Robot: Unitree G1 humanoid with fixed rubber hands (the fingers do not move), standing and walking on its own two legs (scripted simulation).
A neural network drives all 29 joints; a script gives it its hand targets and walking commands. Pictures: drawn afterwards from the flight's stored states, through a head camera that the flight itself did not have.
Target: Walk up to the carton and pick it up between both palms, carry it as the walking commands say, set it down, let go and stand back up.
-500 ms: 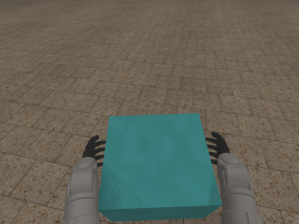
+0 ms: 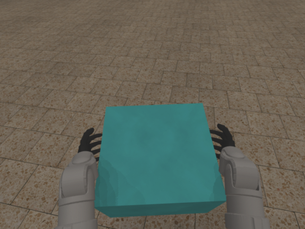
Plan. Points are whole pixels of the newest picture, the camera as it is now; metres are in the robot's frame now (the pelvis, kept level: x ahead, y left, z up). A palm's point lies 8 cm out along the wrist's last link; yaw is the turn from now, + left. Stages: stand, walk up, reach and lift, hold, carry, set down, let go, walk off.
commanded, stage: carry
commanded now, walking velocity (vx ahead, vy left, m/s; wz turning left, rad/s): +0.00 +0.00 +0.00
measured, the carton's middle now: (156, 160) +0.31 +0.01 +0.00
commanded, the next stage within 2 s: none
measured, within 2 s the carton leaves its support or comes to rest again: neither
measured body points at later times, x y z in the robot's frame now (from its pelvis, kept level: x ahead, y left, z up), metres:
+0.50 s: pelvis +0.11 +0.02 +0.00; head +0.14 +0.02 +0.45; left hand +0.39 +0.21 +0.07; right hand +0.40 -0.15 +0.07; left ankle -0.01 +0.09 -0.72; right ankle +0.08 -0.10 -0.73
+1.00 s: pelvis +0.18 +0.06 -0.02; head +0.17 +0.07 +0.43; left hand +0.44 +0.26 +0.06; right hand +0.46 -0.11 +0.07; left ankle +0.08 +0.13 -0.74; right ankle +0.15 -0.07 -0.74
